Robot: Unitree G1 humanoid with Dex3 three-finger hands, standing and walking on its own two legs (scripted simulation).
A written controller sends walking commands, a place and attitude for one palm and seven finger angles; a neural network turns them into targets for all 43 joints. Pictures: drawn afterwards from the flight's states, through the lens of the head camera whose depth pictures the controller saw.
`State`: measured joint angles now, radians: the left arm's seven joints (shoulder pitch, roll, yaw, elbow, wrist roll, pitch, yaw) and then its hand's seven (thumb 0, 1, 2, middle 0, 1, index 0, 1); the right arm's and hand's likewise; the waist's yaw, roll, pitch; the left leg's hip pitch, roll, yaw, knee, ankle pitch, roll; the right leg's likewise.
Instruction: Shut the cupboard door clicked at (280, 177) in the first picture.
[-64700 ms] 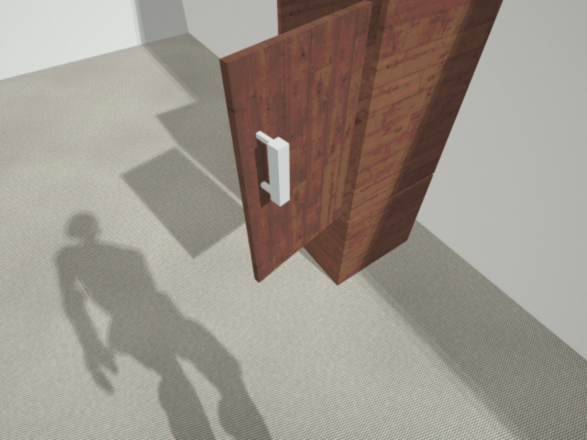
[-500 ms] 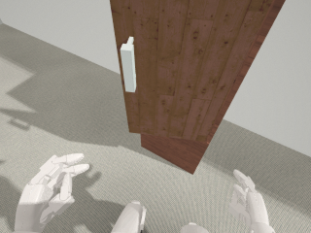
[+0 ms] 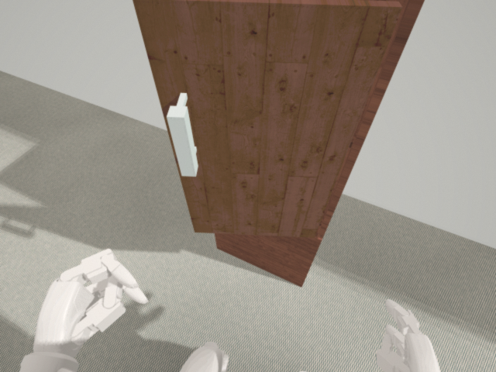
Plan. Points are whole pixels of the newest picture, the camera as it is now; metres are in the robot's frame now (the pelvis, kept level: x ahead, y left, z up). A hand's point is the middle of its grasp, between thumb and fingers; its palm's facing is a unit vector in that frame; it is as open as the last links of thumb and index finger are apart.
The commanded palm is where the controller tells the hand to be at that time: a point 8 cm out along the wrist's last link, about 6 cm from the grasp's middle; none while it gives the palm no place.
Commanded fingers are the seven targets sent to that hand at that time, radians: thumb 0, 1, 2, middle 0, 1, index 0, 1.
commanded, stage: raise the hand and make a fist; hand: left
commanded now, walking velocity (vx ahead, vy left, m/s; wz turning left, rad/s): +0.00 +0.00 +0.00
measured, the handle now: (186, 135) +0.47 +0.15 +0.12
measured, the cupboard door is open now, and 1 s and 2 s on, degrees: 23 23 23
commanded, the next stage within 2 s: bring the fist close to the handle in 0.86 s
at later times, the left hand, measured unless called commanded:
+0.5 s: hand (111, 270) +0.22 +0.19 +0.11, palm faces +0.02 -1.00 -0.03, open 3.1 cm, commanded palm +0.20 +0.25 +0.12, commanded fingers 0.00 0.90 0.90 -1.30 -1.50 -1.30 -1.50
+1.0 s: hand (115, 269) +0.23 +0.19 +0.11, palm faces +0.03 -1.00 -0.04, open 3.1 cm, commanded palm +0.21 +0.24 +0.12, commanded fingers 0.00 0.90 0.90 -1.30 -1.50 -1.30 -1.50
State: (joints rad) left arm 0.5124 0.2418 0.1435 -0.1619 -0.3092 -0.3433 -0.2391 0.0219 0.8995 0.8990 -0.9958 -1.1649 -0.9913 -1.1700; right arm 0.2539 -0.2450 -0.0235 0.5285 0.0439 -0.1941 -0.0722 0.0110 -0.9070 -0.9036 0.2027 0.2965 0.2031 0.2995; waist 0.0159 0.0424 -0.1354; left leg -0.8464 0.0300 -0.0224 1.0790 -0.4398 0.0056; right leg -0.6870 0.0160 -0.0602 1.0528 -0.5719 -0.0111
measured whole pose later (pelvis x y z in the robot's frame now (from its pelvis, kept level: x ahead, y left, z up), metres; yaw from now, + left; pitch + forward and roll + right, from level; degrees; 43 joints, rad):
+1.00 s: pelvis +0.00 +0.00 +0.03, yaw +0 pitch +7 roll -2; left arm 0.36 0.25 0.15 -0.09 -0.30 -0.24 -0.21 0.02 0.90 0.90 -1.30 -1.50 -1.30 -1.50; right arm 0.26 -0.25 0.04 0.53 0.05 -0.18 -0.05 0.01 -0.91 -0.90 0.20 0.30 0.20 0.30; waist 0.01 0.05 -0.10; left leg -0.65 0.02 -0.01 0.90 -0.37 0.01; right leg -0.49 0.01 -0.05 0.88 -0.50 -0.01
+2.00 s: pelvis +0.01 -0.01 +0.03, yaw -1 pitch +8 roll +0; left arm -0.24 0.16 0.07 0.42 -0.17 -0.25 -0.02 0.02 0.90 0.90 -1.30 -1.50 -1.30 -1.50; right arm 0.27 -0.25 0.01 0.62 0.03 -0.07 -0.01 0.01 -0.91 -0.90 0.20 0.30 0.20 0.30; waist -0.03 0.04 -0.09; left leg -0.64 0.03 0.01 0.85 -0.36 -0.01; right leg -0.51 0.02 -0.02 0.86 -0.49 -0.02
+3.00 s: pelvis +0.00 +0.00 +0.03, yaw +0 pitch +11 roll -1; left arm -0.66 0.26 0.12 0.92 -0.17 -0.35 -0.14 0.02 0.90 0.90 -1.34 -1.50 -1.31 -1.50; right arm 0.32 -0.27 -0.01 0.68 0.03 -0.04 -0.01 0.01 -0.91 -0.90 0.20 0.30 0.20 0.30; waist -0.07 0.04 -0.09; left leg -0.75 0.03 -0.01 0.90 -0.34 0.00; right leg -0.61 0.02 -0.04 0.90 -0.48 -0.02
